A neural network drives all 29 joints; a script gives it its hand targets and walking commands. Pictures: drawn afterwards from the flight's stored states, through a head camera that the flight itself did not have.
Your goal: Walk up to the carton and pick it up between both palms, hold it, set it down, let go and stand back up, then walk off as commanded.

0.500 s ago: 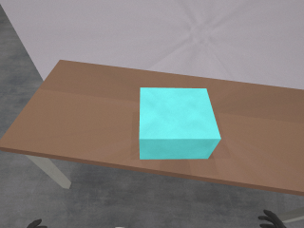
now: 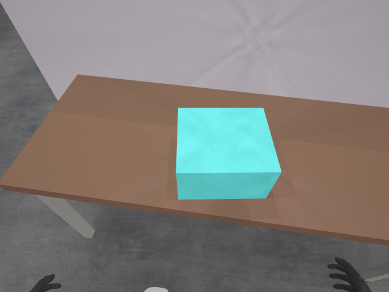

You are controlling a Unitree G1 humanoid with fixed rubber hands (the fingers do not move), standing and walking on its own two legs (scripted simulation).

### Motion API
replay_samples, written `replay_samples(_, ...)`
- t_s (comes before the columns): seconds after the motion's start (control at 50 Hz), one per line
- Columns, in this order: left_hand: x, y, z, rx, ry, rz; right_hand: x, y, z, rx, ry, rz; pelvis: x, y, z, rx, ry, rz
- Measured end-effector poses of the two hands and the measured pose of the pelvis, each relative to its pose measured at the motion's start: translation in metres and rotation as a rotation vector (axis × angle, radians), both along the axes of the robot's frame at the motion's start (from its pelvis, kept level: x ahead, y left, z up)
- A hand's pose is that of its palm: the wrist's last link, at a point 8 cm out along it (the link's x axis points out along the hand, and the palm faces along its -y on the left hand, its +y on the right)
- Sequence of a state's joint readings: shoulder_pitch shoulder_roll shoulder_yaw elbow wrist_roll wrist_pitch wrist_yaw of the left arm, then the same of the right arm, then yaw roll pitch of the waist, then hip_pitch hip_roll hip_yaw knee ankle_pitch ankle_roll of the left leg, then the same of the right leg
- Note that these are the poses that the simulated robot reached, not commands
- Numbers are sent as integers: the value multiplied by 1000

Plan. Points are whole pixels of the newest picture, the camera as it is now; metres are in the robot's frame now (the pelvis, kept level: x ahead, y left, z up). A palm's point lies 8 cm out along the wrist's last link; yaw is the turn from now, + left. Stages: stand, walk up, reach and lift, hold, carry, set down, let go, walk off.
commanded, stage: reach and lift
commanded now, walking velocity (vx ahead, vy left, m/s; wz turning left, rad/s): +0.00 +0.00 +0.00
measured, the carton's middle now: (221, 152) +0.48 -0.06 -0.09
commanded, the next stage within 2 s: none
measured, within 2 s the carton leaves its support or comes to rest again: neither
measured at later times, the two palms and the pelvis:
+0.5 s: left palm (69, 263) +0.18 +0.28 -0.07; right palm (364, 276) +0.16 -0.32 -0.05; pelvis +0.01 -0.02 +0.00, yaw -6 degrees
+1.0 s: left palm (103, 245) +0.21 +0.21 -0.06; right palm (361, 266) +0.18 -0.31 -0.04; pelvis +0.03 -0.01 +0.01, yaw -7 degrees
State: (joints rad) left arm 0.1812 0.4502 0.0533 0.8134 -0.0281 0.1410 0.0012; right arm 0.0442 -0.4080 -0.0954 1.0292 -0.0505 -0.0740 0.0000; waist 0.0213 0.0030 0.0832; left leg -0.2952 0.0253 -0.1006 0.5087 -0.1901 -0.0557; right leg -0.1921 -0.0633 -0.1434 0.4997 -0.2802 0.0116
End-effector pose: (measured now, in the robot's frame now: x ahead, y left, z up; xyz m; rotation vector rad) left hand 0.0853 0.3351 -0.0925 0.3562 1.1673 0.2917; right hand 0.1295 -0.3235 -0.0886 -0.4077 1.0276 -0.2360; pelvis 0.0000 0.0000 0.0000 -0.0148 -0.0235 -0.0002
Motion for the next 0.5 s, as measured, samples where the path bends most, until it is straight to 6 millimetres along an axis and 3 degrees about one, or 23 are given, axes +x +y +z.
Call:
replay_samples(0.04, 22, -7, 1, 9, -23, -11, 14, -1, -2, 9, -78, 14, -5, -3, -8, -7, -10, -18)
replay_samples(0.12, 89, -34, 14, -10, -166, -84, 33, 5, 3, 46, -196, 35, -8, -11, -17, -7, -36, -42)
replay_samples(0.18, 129, -54, 29, -21, -259, -130, 32, 6, 11, 56, -232, 36, -5, -16, -18, -6, -56, -50)
replay_samples(0.22, 142, -63, 34, -33, -282, -133, 26, 0, 16, 56, -242, 7, -1, -18, -16, -6, -71, -54)
replay_samples(0.28, 141, -65, 35, -39, -269, -108, 13, -10, 24, 50, -241, -23, 6, -20, -12, -1, -91, -68)
replay_samples(0.36, 114, -61, 25, -42, -189, -63, 5, -17, 30, 50, -226, -18, 11, -19, -7, 3, -93, -82)
replay_samples(0.44, 91, -59, 19, -51, -152, -24, 17, -11, 33, 75, -238, 25, 11, -17, -3, 7, -64, -95)
replay_samples(0.5, 91, -60, 25, -56, -207, -17, 33, 1, 35, 108, -268, 61, 10, -16, -1, 8, -44, -98)
